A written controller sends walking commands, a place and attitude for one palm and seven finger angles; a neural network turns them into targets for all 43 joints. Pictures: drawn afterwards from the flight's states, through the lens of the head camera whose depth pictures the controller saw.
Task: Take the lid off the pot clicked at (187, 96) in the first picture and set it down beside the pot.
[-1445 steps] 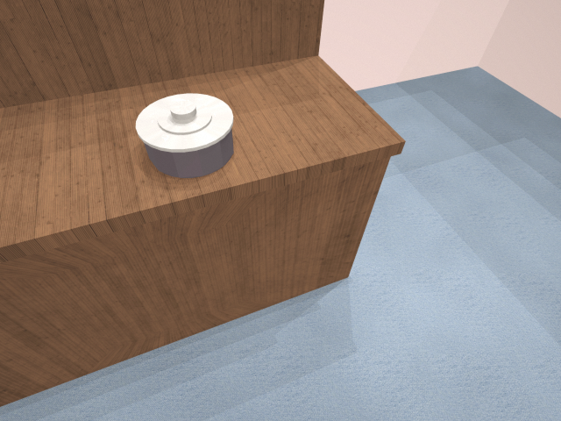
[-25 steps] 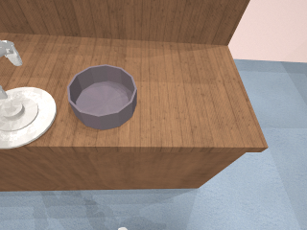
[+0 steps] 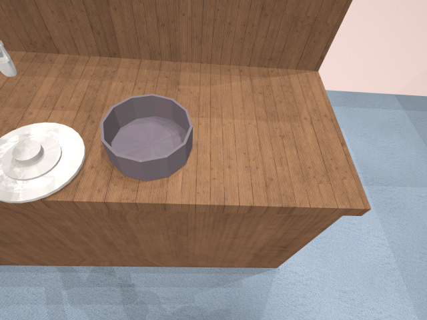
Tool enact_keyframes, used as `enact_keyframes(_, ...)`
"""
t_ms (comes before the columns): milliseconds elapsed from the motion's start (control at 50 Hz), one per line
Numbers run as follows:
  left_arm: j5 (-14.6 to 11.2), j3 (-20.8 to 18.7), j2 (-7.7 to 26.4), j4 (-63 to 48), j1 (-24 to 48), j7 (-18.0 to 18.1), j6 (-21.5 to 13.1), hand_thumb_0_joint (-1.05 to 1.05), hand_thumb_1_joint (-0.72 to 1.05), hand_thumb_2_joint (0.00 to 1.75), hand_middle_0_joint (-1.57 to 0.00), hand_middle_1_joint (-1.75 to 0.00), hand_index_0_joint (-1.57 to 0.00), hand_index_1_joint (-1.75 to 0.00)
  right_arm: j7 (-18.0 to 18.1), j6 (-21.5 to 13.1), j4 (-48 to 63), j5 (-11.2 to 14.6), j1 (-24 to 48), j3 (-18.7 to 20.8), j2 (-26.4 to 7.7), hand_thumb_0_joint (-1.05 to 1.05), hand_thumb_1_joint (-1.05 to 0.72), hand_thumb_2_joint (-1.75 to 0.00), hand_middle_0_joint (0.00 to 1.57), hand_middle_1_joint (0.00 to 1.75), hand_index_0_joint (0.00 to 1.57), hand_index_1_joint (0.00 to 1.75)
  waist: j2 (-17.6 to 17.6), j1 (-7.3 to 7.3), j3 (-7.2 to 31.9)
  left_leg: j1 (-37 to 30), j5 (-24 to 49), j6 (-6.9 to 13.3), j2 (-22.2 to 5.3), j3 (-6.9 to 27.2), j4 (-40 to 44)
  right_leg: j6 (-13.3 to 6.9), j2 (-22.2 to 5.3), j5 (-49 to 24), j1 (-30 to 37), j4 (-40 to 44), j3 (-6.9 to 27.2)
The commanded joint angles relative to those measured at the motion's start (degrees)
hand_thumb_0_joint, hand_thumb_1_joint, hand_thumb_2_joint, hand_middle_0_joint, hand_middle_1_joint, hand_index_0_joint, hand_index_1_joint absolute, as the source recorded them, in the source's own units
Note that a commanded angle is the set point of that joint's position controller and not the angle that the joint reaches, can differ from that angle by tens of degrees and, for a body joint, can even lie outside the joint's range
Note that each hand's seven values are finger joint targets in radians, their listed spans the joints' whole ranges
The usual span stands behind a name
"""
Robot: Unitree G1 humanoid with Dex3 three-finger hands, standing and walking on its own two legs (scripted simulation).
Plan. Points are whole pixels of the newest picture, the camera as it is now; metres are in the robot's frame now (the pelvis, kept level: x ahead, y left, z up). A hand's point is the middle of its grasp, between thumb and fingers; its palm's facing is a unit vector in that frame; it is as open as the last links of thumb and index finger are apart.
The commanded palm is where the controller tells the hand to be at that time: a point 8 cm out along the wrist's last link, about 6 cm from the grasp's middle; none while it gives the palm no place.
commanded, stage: raise the empty hand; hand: left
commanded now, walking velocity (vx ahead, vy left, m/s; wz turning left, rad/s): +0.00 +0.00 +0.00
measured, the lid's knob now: (28, 151) +0.45 +0.38 +0.00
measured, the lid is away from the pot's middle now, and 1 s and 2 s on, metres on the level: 0.25 0.25 0.25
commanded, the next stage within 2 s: draw the hand back to the body in 0.04 s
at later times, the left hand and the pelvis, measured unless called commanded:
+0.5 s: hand out of the picture +0.43 +0.36 +0.16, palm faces -0.34 -0.13 -0.93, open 11.0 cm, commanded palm +0.41 +0.35 +0.22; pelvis +0.00 +0.00 +0.00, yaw +0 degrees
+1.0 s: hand (24, 94) +0.40 +0.27 +0.20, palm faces +0.47 -0.84 -0.26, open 10.5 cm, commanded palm +0.34 +0.31 +0.21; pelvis +0.01 -0.04 +0.02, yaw -1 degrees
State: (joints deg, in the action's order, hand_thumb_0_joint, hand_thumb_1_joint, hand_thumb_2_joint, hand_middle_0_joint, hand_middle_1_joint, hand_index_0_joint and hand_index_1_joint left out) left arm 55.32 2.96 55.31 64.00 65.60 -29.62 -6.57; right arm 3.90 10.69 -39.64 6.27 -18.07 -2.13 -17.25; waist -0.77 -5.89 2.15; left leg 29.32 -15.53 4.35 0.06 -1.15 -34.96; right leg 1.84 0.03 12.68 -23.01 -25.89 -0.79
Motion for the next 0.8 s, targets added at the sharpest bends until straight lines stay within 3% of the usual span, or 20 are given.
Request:
enact_keyframes(0, -0.7, -1.3, 11.5, -6.0, 23.4, 1.9, 1.0, 0.00, 0.04, 0.53, -0.31, -0.93, -0.31, -0.93, 0.8, -1.6, 2.8, 0.0, -4.7, 3.3, -11.4, 0.00, -0.90, -0.90, 0.20, 0.30, 0.20, 0.30, -6.8, -1.71, 15.5, -20.2, 15.0, 0.1, -0.3, 2.7, 4.3, -3.5, 4.6, -5.8, -3.4, 2.5, -2.8)
enact_keyframes(40, -0.5, -3.4, 15.3, -7.6, 24.9, 2.0, 1.1, 0.00, 0.04, 0.53, -0.31, -0.93, -0.31, -0.93, 0.9, -1.5, 3.2, 0.0, -4.7, 3.1, -11.6, 0.00, -0.90, -0.90, 0.20, 0.30, 0.20, 0.30, -5.1, -1.24, 17.4, -17.7, 13.2, 0.4, 0.1, 1.9, 4.7, -3.3, 4.4, -6.8, 0.0, 2.5, -2.2)
enact_keyframes(80, 0.0, -3.7, 15.7, -11.6, 28.0, 2.3, 0.9, 0.00, 0.04, 0.53, -0.31, -0.93, -0.31, -0.93, 0.9, -1.7, 3.4, -0.1, -4.7, 3.4, -11.5, 0.00, -0.90, -0.90, 0.20, 0.30, 0.20, 0.30, -8.1, -0.84, 21.3, -20.7, 16.7, 0.3, 0.1, 2.2, 4.8, -3.7, 4.3, -8.8, 0.9, 2.4, -2.1)
enact_keyframes(120, 0.5, -3.2, 15.2, -11.8, 29.4, 2.7, 0.9, 0.00, 0.04, 0.53, -0.31, -0.93, -0.31, -0.93, 0.9, -1.8, 3.0, -0.3, -5.4, 3.6, -11.3, 0.00, -0.90, -0.90, 0.20, 0.30, 0.20, 0.30, -10.8, -1.48, 22.2, -23.4, 17.7, 0.1, -0.2, 2.8, 4.4, -3.5, 4.6, -7.5, -1.3, 2.6, -2.2)
enact_keyframes(220, 0.2, -9.7, 19.7, -13.4, 21.5, 3.5, 0.0, 0.00, 0.04, 0.53, -0.31, -0.93, -0.31, -0.93, 0.3, -1.5, 4.9, -0.6, -4.4, 3.8, -11.0, 0.00, -0.90, -0.90, 0.20, 0.30, 0.20, 0.30, -10.8, 0.88, 24.7, -24.2, 26.2, -0.2, 0.2, 3.4, 3.4, -3.6, 4.4, -11.3, 1.9, 1.4, -2.4)
enact_keyframes(260, -0.3, -9.5, 18.0, -13.3, 18.1, 3.3, 0.2, 0.00, 0.04, 0.53, -0.31, -0.93, -0.31, -0.93, -0.2, -1.0, 5.6, -0.7, -3.4, 4.1, -10.8, 0.00, -0.90, -0.90, 0.20, 0.30, 0.20, 0.30, -9.4, 0.99, 22.4, -22.8, 25.9, -0.3, 0.1, 3.2, 3.5, -3.4, 4.2, -11.1, 1.4, 1.3, -2.6)
enact_keyframes(320, -1.2, -11.5, 18.5, -18.0, 13.2, 3.2, 0.5, 0.00, 0.04, 0.53, -0.31, -0.93, -0.31, -0.93, -1.2, 0.0, 7.2, -0.9, -2.1, 4.6, -10.6, 0.00, -0.90, -0.90, 0.20, 0.30, 0.20, 0.30, -9.2, 1.80, 23.6, -23.7, 30.0, -0.3, 0.1, 3.4, 3.0, -3.4, 4.0, -12.6, 2.3, 0.6, -2.5)
enact_keyframes(400, -2.7, -13.1, 18.5, -22.7, 8.8, 3.0, 1.2, 0.00, 0.04, 0.53, -0.31, -0.93, -0.31, -0.93, -1.9, 0.9, 8.2, -1.0, -0.3, 4.8, -10.4, 0.00, -0.90, -0.90, 0.20, 0.30, 0.20, 0.30, -7.5, 1.46, 22.4, -23.6, 30.2, 0.0, 0.0, 3.4, 2.9, -3.1, 3.8, -12.4, 2.3, 0.7, -2.4)
enact_keyframes(480, -4.0, -12.9, 16.8, -32.6, 8.2, 2.9, 1.6, 0.00, 0.04, 0.53, -0.31, -0.93, -0.31, -0.93, -2.2, 1.4, 9.7, -1.0, 2.4, 5.0, -9.8, 0.00, -0.90, -0.90, 0.20, 0.30, 0.20, 0.30, -11.6, 1.51, 23.7, -27.8, 32.0, -0.1, -0.3, 4.7, 3.3, -3.4, 3.8, -10.3, 0.5, 1.6, -2.8)
enact_keyframes(540, -4.9, -14.2, 16.7, -29.8, 3.5, 3.0, 2.2, 0.00, 0.04, 0.53, -0.31, -0.93, -0.31, -0.93, -1.9, 1.6, 9.8, -0.9, 2.8, 4.6, -9.3, 0.00, -0.90, -0.90, 0.20, 0.30, 0.20, 0.30, -7.6, 1.59, 20.3, -24.5, 25.4, 0.1, 0.1, 4.4, 4.0, -3.3, 3.9, -8.0, 1.1, 1.9, -3.1)
enact_keyframes(580, -5.3, -14.7, 17.0, -32.6, 3.1, 3.0, 2.3, 0.00, 0.04, 0.53, -0.31, -0.93, -0.31, -0.93, -2.0, 1.8, 10.3, -0.9, 4.4, 4.5, -9.4, 0.00, -0.90, -0.90, 0.20, 0.30, 0.20, 0.30, -8.6, 2.14, 20.9, -24.0, 23.4, 0.0, 0.4, 4.0, 4.6, -3.6, 3.6, -8.0, 2.5, 1.8, -2.9)
enact_keyframes(600, -5.4, -13.2, 15.1, -32.6, 1.6, 3.2, 2.7, 0.00, 0.04, 0.53, -0.31, -0.93, -0.31, -0.93, -2.0, 1.8, 10.8, -1.0, 4.7, 4.3, -8.8, 0.00, -0.90, -0.90, 0.20, 0.30, 0.20, 0.30, -8.6, 1.99, 20.2, -23.8, 22.4, 0.0, 0.5, 4.1, 4.8, -3.6, 3.6, -7.2, 2.4, 1.7, -2.9)
enact_keyframes(620, -39.7, -18.5, -2.7, -33.0, 6.0, 13.5, 1.0, 0.00, 0.04, 0.53, -0.31, -0.93, -0.31, -0.93, -1.5, -2.2, 14.2, -0.1, -2.2, 4.0, -5.9, 0.00, -0.90, -0.90, 0.20, 0.30, 0.20, 0.30, -11.7, -0.11, 12.4, -33.5, 10.8, -3.9, -4.6, 7.3, 9.9, -4.9, 1.9, -1.8, -3.8, 3.0, -2.9)
enact_keyframes(640, -43.5, -14.7, -5.5, -33.5, 1.7, 18.6, 0.7, 0.00, 0.04, 0.53, -0.31, -0.93, -0.31, -0.93, -0.9, -3.8, 13.6, -0.5, 1.2, 3.0, -7.4, 0.00, -0.90, -0.90, 0.20, 0.30, 0.20, 0.30, -11.8, 1.04, 11.4, -35.5, 2.2, -4.9, -6.1, 11.5, 13.6, -5.1, 2.3, 2.1, -3.3, 3.9, -2.0)
enact_keyframes(660, -44.5, -13.9, -8.0, -34.3, -0.4, 21.4, 0.9, 0.00, 0.04, 0.53, -0.31, -0.93, -0.31, -0.93, -0.3, -4.7, 13.7, -0.5, 2.6, 2.7, -7.0, 0.00, -0.90, -0.90, 0.20, 0.30, 0.20, 0.30, -10.9, 0.97, 9.5, -34.6, -3.0, -5.0, -6.5, 12.6, 15.6, -5.2, 2.3, 3.1, -3.4, 4.4, -1.8)
enact_keyframes(680, -49.5, -16.7, -7.6, -35.3, -1.5, 23.7, 0.5, 0.00, 0.04, 0.53, -0.31, -0.93, -0.31, -0.93, 0.4, -5.8, 14.1, -0.7, 4.1, 2.6, -7.7, 0.00, -0.90, -0.90, 0.20, 0.30, 0.20, 0.30, -6.1, 1.53, 10.8, -32.5, -7.2, -3.6, -5.6, 10.8, 16.1, -5.0, 2.0, 2.2, -0.3, 5.5, -0.5)
enact_keyframes(700, -52.1, -19.7, -4.6, -35.2, -0.8, 26.1, 0.3, 0.00, 0.04, 0.53, -0.31, -0.93, -0.31, -0.93, 1.0, -6.9, 12.9, -1.0, 4.4, 2.3, -8.1, 0.00, -0.90, -0.90, 0.20, 0.30, 0.20, 0.30, -2.2, 1.95, 11.3, -29.6, -6.3, -2.7, -4.8, 8.8, 15.8, -4.7, 2.0, 0.6, 3.1, 6.5, 0.1)
enact_keyframes(720, -52.9, -25.2, 0.7, -37.0, 0.4, 28.6, 0.0, 0.00, 0.04, 0.53, -0.31, -0.93, -0.31, -0.93, 1.3, -7.8, 12.0, -1.4, 4.0, 2.4, -8.7, 0.00, -0.90, -0.90, 0.20, 0.30, 0.20, 0.30, -1.0, 3.00, 13.9, -29.3, -1.4, -2.3, -4.1, 7.0, 14.9, -4.6, 1.9, -2.5, 6.6, 6.9, 0.7)
enact_keyframes(740, -53.5, -27.8, 3.0, -39.2, 0.8, 30.3, -0.3, 0.00, 0.06, 0.54, -0.31, -0.92, -0.31, -0.92, 1.5, -8.8, 11.8, -1.8, 4.3, 2.3, -8.6, 0.00, -0.90, -0.90, 0.20, 0.30, 0.20, 0.30, -1.3, 3.59, 15.5, -29.2, 2.5, -2.5, -3.8, 6.0, 14.7, -4.5, 1.9, -4.6, 8.9, 6.9, 0.9)
enact_keyframes(780, -54.7, -26.9, 0.5, -42.4, 1.8, 32.5, -1.3, 0.00, 0.11, 0.56, -0.30, -0.88, -0.30, -0.88, 1.7, -10.6, 10.5, -2.5, 5.7, 1.8, -8.1, 0.00, -0.90, -0.90, 0.20, 0.30, 0.20, 0.30, -6.0, 3.72, 13.8, -29.1, 3.4, -3.4, -3.8, 5.0, 16.1, -4.4, 1.8, -4.8, 9.9, 7.8, 0.9)
